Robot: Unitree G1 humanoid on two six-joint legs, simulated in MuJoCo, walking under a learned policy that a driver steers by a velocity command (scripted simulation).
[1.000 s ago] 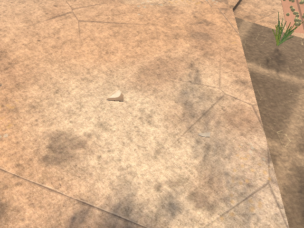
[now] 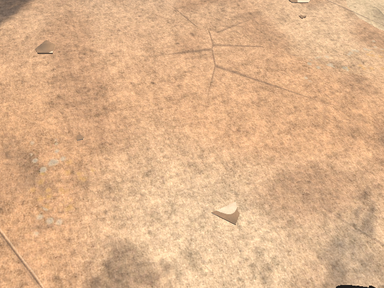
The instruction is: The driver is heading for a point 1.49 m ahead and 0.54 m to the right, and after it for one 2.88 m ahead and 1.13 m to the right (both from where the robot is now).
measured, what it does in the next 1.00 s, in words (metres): walks ahead, turning right: right foot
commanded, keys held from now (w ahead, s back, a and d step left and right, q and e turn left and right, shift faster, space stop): w+e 0.90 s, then w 0.10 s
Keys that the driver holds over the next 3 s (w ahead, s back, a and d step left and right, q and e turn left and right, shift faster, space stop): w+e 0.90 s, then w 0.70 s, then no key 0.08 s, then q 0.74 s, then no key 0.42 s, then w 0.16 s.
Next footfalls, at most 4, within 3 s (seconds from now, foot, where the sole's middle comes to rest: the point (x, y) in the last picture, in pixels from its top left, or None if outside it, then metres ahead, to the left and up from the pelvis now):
0.54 right None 0.43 -0.15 -0.75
1.02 left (225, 201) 0.78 -0.08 -0.75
1.54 right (315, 184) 0.87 -0.44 -0.75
2.02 left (281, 134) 1.12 -0.33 -0.75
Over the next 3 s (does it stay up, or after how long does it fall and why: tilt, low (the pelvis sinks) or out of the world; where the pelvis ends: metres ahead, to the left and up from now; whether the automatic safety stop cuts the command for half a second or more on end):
stays up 0.99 -0.41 0.02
